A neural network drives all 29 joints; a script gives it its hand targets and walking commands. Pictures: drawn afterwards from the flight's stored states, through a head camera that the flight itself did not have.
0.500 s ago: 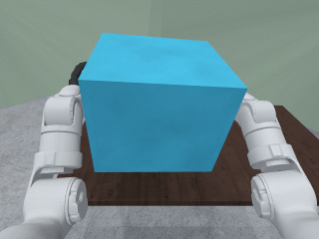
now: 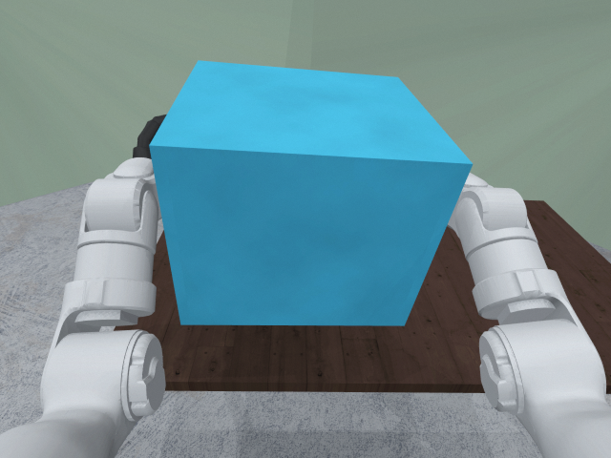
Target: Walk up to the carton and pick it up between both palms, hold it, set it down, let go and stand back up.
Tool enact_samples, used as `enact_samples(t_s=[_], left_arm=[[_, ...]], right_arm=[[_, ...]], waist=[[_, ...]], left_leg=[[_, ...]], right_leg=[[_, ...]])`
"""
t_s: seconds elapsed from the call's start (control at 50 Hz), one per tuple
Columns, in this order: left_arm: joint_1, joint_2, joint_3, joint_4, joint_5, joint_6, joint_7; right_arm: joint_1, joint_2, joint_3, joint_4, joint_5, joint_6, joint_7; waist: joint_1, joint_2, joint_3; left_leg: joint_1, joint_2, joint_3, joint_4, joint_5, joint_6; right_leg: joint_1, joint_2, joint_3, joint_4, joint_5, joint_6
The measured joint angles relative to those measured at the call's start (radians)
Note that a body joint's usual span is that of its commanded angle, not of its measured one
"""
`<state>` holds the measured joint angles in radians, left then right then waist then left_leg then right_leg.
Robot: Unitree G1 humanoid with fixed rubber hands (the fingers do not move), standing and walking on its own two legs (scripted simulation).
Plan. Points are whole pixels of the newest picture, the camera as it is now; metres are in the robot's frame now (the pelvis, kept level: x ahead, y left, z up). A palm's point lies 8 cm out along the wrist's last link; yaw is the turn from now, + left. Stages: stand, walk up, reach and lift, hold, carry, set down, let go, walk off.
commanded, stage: hold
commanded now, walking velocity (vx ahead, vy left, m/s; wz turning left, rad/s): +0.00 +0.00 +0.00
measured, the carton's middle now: (298, 190) +0.38 +0.00 +0.24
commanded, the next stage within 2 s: none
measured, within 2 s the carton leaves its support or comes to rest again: neither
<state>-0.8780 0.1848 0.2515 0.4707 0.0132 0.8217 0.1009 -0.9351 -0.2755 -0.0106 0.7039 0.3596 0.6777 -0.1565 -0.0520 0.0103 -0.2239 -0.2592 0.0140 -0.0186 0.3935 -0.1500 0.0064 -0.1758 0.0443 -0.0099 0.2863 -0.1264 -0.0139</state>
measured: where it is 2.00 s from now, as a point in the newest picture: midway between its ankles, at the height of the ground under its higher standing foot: outside the picture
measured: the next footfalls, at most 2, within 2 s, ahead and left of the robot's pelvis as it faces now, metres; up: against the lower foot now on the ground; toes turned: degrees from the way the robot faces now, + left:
none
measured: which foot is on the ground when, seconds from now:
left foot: down 0.00-1.00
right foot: down 0.00-1.00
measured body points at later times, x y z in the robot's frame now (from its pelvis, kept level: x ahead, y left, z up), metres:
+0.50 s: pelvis +0.00 +0.00 +0.00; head -0.08 +0.02 +0.44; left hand +0.39 +0.18 +0.26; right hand +0.39 -0.19 +0.26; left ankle +0.04 +0.11 -0.75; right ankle +0.01 -0.11 -0.75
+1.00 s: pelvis +0.00 +0.00 +0.00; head -0.08 +0.01 +0.44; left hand +0.39 +0.18 +0.27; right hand +0.39 -0.18 +0.26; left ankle +0.04 +0.11 -0.75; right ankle +0.01 -0.11 -0.75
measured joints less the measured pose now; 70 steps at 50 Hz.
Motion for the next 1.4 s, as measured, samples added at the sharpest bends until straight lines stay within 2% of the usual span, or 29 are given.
enact_samples(t_s=[0.34, 0.44, 1.4], left_arm=[[0.058, -0.018, -0.005, -0.096, 0.006, 0.024, 0.007], [0.044, -0.024, 0.007, -0.071, 0.015, 0.028, 0.006], [0.024, -0.007, -0.004, -0.037, 0.003, 0.012, 0.002]], right_arm=[[0.046, -0.008, 0.017, -0.066, 0.026, 0.005, -0.008], [0.033, -0.003, 0.004, -0.035, 0.021, 0.007, -0.004], [0.020, -0.006, 0.012, -0.025, 0.015, 0.007, -0.003]], waist=[[-0.007, 0.001, -0.001], [-0.005, 0.000, -0.001], [-0.003, 0.000, -0.005]], left_leg=[[0.017, -0.001, 0.005, 0.007, -0.014, 0.002], [0.022, -0.001, 0.009, 0.004, -0.014, 0.002], [0.005, -0.002, 0.003, 0.004, -0.008, 0.003]], right_leg=[[0.021, -0.001, 0.006, -0.005, -0.007, 0.004], [0.021, -0.002, 0.010, 0.001, -0.009, 0.004], [0.008, -0.001, 0.005, -0.004, -0.003, 0.004]])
